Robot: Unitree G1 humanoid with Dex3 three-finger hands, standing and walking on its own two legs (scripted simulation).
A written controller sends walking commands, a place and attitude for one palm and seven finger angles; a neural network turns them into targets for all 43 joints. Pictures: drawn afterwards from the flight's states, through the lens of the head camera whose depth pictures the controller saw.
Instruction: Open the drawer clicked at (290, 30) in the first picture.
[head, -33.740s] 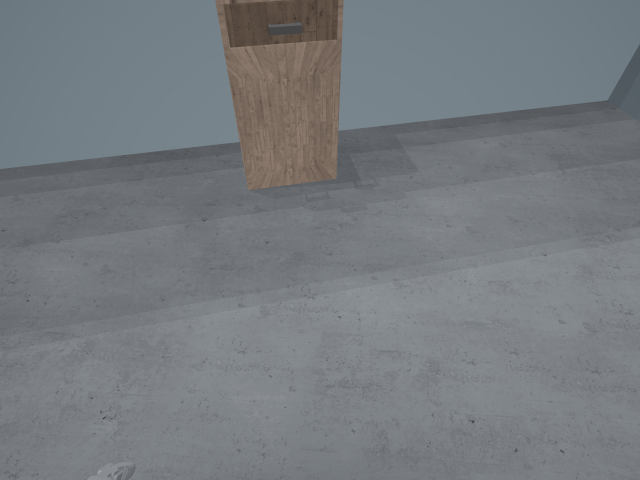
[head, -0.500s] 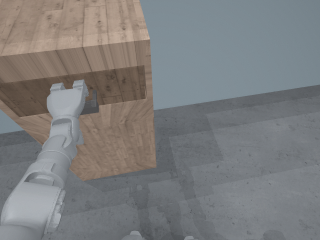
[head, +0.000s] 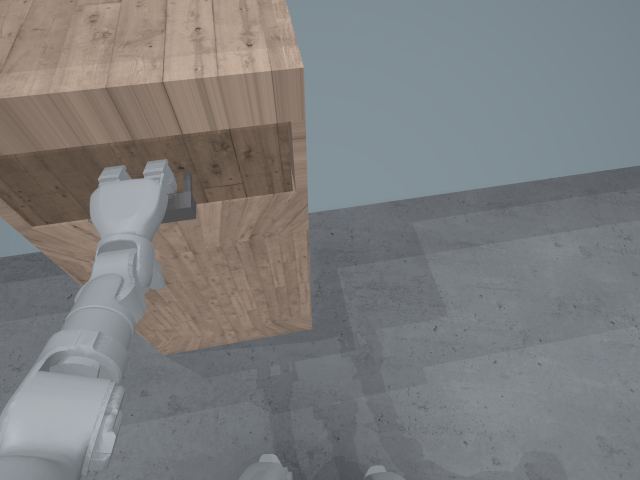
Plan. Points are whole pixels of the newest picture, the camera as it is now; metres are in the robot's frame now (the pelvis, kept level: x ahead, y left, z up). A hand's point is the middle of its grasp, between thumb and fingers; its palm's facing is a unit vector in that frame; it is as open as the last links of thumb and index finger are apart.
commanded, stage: lower the fingers behind the handle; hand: left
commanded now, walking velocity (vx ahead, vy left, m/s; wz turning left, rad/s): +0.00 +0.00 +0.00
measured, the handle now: (150, 197) +0.48 +0.24 +0.03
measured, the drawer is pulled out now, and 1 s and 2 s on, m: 0.00 0.00 0.07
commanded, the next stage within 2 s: close the thumb around the handle in 0.02 s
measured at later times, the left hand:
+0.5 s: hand (147, 228) +0.44 +0.24 +0.01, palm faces -0.03 -0.03 -1.00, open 9.8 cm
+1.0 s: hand (150, 231) +0.44 +0.24 +0.01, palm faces -0.04 -0.04 -1.00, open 5.9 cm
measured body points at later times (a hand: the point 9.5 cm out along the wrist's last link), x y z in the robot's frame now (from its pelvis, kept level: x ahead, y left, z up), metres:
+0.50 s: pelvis +0.00 +0.01 +0.00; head +0.08 +0.01 +0.45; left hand +0.44 +0.24 +0.07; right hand +0.03 -0.26 -0.13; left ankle +0.01 +0.10 -0.69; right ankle -0.02 -0.11 -0.69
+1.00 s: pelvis +0.00 +0.00 +0.01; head +0.08 +0.00 +0.45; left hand +0.44 +0.24 +0.06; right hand +0.05 -0.27 -0.12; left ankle +0.01 +0.10 -0.69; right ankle -0.02 -0.11 -0.69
